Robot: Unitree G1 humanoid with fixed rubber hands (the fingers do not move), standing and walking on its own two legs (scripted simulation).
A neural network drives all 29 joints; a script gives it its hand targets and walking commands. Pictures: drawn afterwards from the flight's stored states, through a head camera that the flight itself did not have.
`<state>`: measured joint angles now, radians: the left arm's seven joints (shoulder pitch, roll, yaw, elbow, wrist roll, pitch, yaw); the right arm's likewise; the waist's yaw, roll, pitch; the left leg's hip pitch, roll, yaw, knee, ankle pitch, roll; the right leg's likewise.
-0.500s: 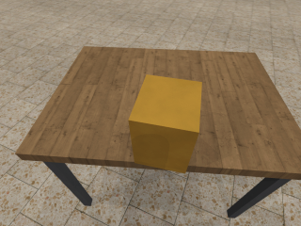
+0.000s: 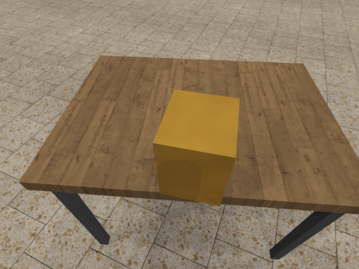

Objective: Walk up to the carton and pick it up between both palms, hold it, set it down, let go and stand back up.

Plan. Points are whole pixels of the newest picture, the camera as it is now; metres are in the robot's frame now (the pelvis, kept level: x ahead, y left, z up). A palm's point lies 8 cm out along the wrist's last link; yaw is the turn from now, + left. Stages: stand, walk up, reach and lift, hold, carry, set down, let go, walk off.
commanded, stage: stand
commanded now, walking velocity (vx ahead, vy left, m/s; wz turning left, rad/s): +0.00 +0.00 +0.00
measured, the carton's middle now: (197, 148) +0.39 -0.04 +0.04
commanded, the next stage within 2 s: none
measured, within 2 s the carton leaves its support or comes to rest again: neither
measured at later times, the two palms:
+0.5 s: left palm out of the picture -0.02 +0.20 -0.15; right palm out of the picture -0.02 -0.20 -0.15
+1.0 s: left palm out of the picture -0.01 +0.20 -0.15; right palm out of the picture -0.02 -0.20 -0.15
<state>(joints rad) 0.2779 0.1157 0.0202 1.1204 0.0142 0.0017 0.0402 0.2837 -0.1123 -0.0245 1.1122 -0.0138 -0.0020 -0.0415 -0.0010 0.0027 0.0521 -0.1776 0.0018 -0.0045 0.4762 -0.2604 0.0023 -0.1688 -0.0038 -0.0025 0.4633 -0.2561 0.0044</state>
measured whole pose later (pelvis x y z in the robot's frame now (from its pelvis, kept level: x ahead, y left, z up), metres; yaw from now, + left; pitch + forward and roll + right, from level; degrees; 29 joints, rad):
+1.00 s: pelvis +0.01 +0.00 +0.00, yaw +0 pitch -2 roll +0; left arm 0.29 0.11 0.00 1.16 0.02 0.00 0.04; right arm 0.30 -0.11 -0.01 1.16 -0.02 -0.01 -0.04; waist -0.01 0.00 0.04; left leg -0.16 0.00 -0.01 0.44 -0.25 0.00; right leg -0.15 0.00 0.00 0.42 -0.24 0.01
